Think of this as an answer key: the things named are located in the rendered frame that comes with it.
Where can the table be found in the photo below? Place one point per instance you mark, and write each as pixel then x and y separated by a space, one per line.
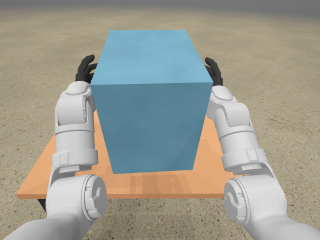
pixel 206 181

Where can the robot right forearm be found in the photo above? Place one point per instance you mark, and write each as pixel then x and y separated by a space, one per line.
pixel 241 152

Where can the carton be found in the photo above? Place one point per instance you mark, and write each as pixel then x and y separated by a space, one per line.
pixel 151 92

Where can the left robot upper arm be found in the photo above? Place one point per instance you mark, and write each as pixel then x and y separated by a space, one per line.
pixel 73 204

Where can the right robot upper arm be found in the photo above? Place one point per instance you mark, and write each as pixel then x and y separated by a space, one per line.
pixel 257 202

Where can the robot left forearm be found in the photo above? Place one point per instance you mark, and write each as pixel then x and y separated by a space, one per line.
pixel 74 129

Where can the right robot hand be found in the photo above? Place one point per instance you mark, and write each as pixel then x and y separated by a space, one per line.
pixel 214 72

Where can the left robot hand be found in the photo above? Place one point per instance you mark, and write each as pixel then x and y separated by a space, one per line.
pixel 84 69

